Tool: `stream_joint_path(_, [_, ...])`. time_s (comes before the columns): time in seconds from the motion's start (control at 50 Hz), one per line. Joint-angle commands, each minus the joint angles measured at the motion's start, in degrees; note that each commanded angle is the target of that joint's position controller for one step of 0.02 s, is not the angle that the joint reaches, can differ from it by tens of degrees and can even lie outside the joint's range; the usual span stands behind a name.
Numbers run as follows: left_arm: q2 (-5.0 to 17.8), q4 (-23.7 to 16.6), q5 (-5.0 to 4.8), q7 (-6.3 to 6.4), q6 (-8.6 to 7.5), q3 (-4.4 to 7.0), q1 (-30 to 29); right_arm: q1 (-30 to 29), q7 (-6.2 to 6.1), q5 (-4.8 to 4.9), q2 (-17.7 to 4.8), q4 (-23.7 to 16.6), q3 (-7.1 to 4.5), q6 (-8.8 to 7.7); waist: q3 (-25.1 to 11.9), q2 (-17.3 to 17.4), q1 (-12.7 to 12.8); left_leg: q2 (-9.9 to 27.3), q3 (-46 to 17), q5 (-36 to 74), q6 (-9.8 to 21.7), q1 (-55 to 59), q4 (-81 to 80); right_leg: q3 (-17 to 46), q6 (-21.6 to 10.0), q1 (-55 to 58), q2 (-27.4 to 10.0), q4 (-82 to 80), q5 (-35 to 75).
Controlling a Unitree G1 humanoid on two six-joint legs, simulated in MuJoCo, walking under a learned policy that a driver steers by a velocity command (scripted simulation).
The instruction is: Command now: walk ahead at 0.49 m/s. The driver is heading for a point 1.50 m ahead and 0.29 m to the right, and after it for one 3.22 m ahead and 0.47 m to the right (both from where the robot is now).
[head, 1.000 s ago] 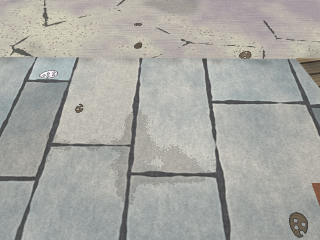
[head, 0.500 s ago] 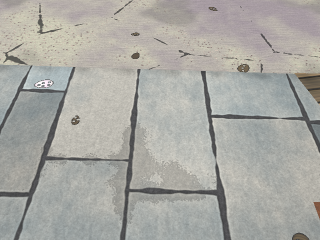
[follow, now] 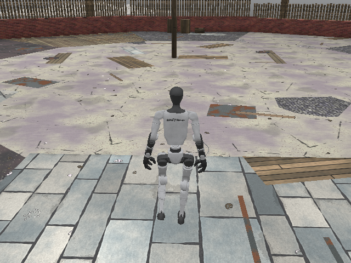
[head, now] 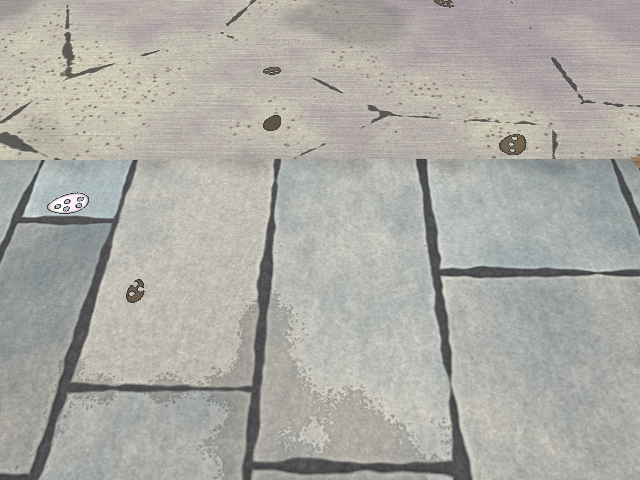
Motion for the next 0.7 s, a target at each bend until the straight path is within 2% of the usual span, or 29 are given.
stream_joint_path(0.02, [4.19,-0.3,-0.21,0.21,-1.88,0.44,4.45,4.27,0.72,-0.45,-1.89,-1.42,-0.63,1.23,0.2,-4.04,-1.66,3.28,-0.65,3.01,-1.0,-5.73,-2.57,16.01,-6.75,1.43,-16.34,-15.84,8.14])
stream_joint_path(0.06, [4.83,0.37,-0.28,0.32,-1.89,0.45,6.82,-1.5,0.96,-0.51,-2.27,-3.54,-0.7,1.62,1.74,-3.9,-0.82,4.06,0.72,7.19,-2.02,-10.24,-6.98,14.03,-6.53,2.71,-15.55,-17.39,8.93])
stream_joint_path(0.1, [4.45,0.91,-0.41,0.36,-1.74,0.17,9.09,-7.36,1.14,-0.23,-2.26,-5.68,-0.59,1.6,2.79,-3.76,0.48,4.06,2.03,11.49,-2.87,-12.87,-13.32,12.05,-5.83,4.46,-14.45,-17.69,12.85])
stream_joint_path(0.16, [4.25,1.71,-0.48,0.52,-1.77,-0.14,12.16,-14.16,1.34,0.37,-1.06,-8.0,0.08,1.26,2.85,-4.33,2.37,2.36,4.27,16.86,-3.22,-10.8,-23.74,9.26,-4.18,6.5,-13.22,-16.83,19.64])
stream_joint_path(0.22, [4.56,2.94,-0.18,0.98,-1.62,-0.24,15.62,-18.89,1.19,0.61,-1.22,-9.69,0.33,1.13,2.81,-4.92,4.06,0.78,5.61,17.94,-2.46,-10.5,-29.54,8.91,-3.9,12.16,-14.33,-15.52,24.5])
stream_joint_path(0.26, [4.8,3.64,0.3,1.32,-1.33,-0.24,16.72,-20.68,1.03,0.58,-1.75,-10.81,0.22,0.85,3.04,-5.06,4.29,0.17,5.59,15.61,-1.37,-11.13,-31.93,9.08,-4.34,16.83,-15.84,-13.56,28.57])
stream_joint_path(0.3, [5.44,3.82,0.66,1.67,-1.13,-0.09,15.73,-19.4,0.76,0.6,-2.54,-11.07,-0.15,0.38,2.23,-5.45,2.81,-1.32,5.95,11.11,0.37,-7.86,-34.33,8.44,-4.03,19.76,-16.83,-9.58,37.81])
stream_joint_path(0.32, [6.01,3.76,0.73,1.8,-1.08,0.06,14.83,-16.31,0.42,0.56,-3.24,-10.3,-0.55,0.11,0.54,-6.02,1.24,-2.97,6.54,8.38,1.4,-3.2,-35.37,7.84,-3.42,20.25,-16.87,-5.53,45.78])
stream_joint_path(0.34, [6.51,3.82,0.78,1.78,-0.95,0.19,14.27,-10.22,-0.03,0.53,-4.28,-8.43,-1.18,-0.24,-2.63,-6.31,-1.2,-4.77,7.01,6.96,2.61,3.65,-37.1,7.31,-2.8,20.39,-16.39,1.47,51.39])
stream_joint_path(0.36, [6.58,3.58,0.37,1.65,-0.78,0.15,13.19,-0.74,-0.58,0.08,-5.65,-5.39,-2.02,-0.81,-7.36,-5.26,-5.32,-4.7,6.57,9.95,4.24,15.77,-40.79,5.63,-1.74,16.2,-14.7,12.1,48.55])
stream_joint_path(0.38, [5.0,1.7,-0.28,1.45,-1.0,-0.45,12.49,9.46,-1.31,-1.39,-9.99,-3.34,-3.38,-1.16,-14.07,-1.44,-8.78,6.28,-5.13,5.94,7.36,31.19,-40.87,4.12,-0.83,4.12,-12.39,27.93,30.69])
stream_joint_path(0.4, [-0.76,1.02,-2.42,0.77,-0.84,-1.31,19.64,12.22,-1.15,-1.9,-14.71,-2.9,-4.72,-0.73,-20.84,11.66,-5.24,23.0,-34.12,4.05,16.38,45.85,-45.77,1.41,1.84,-17.23,-1.0,50.25,-14.79])
stream_joint_path(0.42, [5.59,1.43,-0.78,1.16,-0.55,0.45,15.21,8.36,-0.47,0.55,-11.61,-3.2,-4.3,-0.02,-17.54,1.81,-5.04,20.3,-36.47,1.34,15.16,41.39,-49.47,9.47,0.74,-22.25,-2.54,54.46,-17.12])
stream_joint_path(0.44, [5.1,-0.52,-0.56,1.0,-0.84,0.65,10.23,1.98,-0.3,1.17,-8.82,-4.16,-3.45,-0.11,-8.7,1.49,-2.61,18.37,-26.68,2.76,13.19,32.91,-51.11,9.79,0.48,-24.36,-5.32,52.64,-11.79])
stream_joint_path(0.46, [4.14,-0.97,-0.4,0.86,-1.07,0.54,7.7,-0.97,-0.08,0.94,-5.58,-4.43,-2.69,-0.61,-4.51,-0.88,-1.3,15.81,-20.97,8.56,11.52,26.03,-53.3,9.56,0.61,-22.81,-7.16,49.66,-8.47])
stream_joint_path(0.48, [3.47,-0.93,0.26,0.65,-0.55,0.74,7.04,-1.65,-0.28,0.88,-3.95,-3.95,-2.2,-1.04,-2.46,-0.72,0.36,13.32,-16.42,11.96,9.6,21.47,-54.49,9.41,0.97,-20.54,-8.44,46.77,-7.15])
stream_joint_path(0.5, [2.34,-0.76,1.0,0.26,0.29,0.57,8.08,-1.54,-0.51,0.98,-2.13,-3.02,-1.6,-1.36,-1.95,0.14,2.04,11.13,-12.68,14.41,8.06,17.96,-55.71,9.17,1.66,-17.6,-9.26,44.29,-6.41])
stream_joint_path(0.54, [0.89,-0.84,1.32,-0.44,1.45,0.54,8.19,1.58,-0.68,1.12,-2.61,-1.47,-1.53,-2.25,-2.07,0.69,2.94,10.02,-9.58,19.03,7.94,16.39,-56.74,7.99,2.72,-16.4,-9.31,41.91,-5.7])
stream_joint_path(0.58, [0.97,-2.33,1.48,-0.86,2.16,0.62,4.42,3.6,-0.78,1.3,-4.45,-0.59,-1.84,-2.64,-0.59,0.95,3.11,9.27,-7.19,19.32,8.09,15.86,-58.51,6.82,3.77,-19.49,-10.2,38.85,-2.73])
stream_joint_path(0.64, [1.64,-5.38,1.17,-1.1,2.41,0.55,-3.96,6.45,-0.75,1.25,-4.54,0.04,-1.62,-2.48,1.61,1.12,1.54,7.94,-4.85,20.56,7.6,17.12,-60.22,5.18,5.12,-24.22,-11.24,30.99,3.53])
stream_joint_path(0.7, [0.88,-7.65,0.58,-1.2,2.15,-0.06,-10.63,9.17,-0.75,1.21,-4.48,0.65,-1.36,-2.38,2.15,1.57,-0.24,6.88,-2.51,24.21,6.67,18.95,-60.09,3.3,5.44,-23.14,-10.25,20.9,8.42])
